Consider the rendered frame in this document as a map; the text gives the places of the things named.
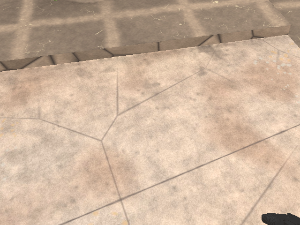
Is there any robot right hand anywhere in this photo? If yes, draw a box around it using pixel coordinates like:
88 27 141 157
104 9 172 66
262 213 300 225

